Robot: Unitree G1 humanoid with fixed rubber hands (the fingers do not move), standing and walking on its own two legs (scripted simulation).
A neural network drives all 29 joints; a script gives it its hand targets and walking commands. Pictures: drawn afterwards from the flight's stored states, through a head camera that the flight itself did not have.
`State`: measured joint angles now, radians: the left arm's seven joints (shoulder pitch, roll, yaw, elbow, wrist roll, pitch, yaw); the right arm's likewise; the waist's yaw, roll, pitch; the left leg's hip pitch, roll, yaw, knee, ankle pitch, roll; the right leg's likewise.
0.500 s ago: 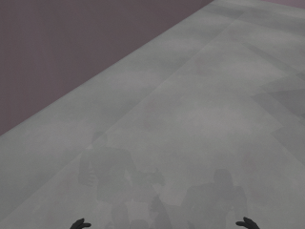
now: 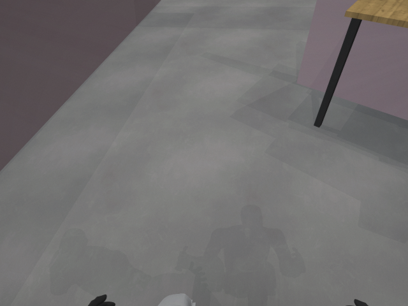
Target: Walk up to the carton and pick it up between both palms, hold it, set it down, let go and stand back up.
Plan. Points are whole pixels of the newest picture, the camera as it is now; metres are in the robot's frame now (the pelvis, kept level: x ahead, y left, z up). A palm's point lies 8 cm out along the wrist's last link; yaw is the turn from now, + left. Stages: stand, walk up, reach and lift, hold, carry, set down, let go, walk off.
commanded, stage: walk up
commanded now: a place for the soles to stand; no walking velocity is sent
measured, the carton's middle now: out of the picture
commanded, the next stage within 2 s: none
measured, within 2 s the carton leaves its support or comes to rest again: neither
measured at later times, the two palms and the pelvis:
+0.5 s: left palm (210, 199) +0.38 +0.04 -0.08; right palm out of the picture +0.00 -0.39 -0.13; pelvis +0.13 -0.13 -0.01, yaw -25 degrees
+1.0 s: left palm (260, 166) +0.52 -0.10 -0.12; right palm out of the picture +0.18 -0.51 -0.09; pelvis +0.30 -0.27 +0.00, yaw -38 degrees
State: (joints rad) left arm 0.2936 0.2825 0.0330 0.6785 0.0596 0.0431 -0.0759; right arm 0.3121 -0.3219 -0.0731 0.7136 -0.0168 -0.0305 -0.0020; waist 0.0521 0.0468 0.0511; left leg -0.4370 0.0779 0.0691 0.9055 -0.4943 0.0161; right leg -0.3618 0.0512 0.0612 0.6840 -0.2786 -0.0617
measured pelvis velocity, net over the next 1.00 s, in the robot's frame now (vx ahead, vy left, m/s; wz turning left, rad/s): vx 0.30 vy -0.27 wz -0.67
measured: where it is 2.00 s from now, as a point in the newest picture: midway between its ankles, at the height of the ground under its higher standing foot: (366, 249)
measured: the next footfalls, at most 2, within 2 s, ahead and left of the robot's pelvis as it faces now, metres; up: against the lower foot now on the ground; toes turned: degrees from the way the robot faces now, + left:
left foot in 0.06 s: +0.14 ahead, +0.11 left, +0.00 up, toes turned +3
right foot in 0.46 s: +0.21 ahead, -0.30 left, +0.00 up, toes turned -27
